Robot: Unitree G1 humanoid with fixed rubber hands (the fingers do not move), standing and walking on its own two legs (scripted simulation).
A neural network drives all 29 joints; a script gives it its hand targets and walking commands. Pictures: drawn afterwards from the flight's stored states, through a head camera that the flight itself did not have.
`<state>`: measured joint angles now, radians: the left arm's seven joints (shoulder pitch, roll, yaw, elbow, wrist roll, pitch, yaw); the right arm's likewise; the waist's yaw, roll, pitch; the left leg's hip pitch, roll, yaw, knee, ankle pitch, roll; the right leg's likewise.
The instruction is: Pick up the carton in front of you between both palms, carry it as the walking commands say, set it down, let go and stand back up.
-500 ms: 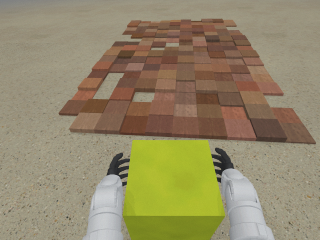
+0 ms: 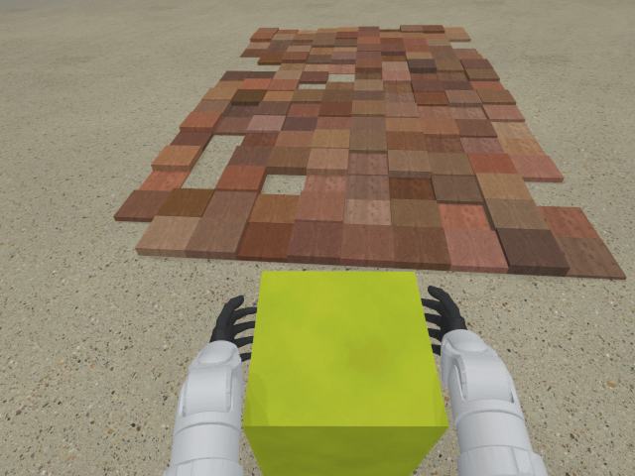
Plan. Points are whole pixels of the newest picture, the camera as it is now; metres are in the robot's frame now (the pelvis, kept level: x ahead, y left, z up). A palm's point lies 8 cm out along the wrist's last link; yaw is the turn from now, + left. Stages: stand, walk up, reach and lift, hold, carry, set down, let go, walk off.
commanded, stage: reach and lift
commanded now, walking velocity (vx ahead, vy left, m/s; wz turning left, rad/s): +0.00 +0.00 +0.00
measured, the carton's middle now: (336, 380) +0.29 +0.00 -0.04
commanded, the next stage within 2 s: hold in 0.36 s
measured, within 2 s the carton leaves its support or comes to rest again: neither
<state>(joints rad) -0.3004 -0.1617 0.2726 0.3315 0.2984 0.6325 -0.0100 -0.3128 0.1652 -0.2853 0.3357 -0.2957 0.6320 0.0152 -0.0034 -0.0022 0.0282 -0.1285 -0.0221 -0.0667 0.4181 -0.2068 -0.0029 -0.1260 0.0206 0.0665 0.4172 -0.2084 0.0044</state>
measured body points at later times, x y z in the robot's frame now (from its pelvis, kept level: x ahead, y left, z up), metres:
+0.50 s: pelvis +0.01 +0.00 +0.00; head -0.03 +0.00 +0.45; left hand +0.30 +0.15 +0.04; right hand +0.30 -0.15 +0.04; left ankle +0.02 +0.12 -0.74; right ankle +0.02 -0.12 -0.74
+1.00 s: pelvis -0.01 +0.00 +0.00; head -0.05 +0.00 +0.45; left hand +0.30 +0.15 +0.04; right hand +0.30 -0.15 +0.05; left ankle +0.02 +0.12 -0.74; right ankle +0.02 -0.12 -0.74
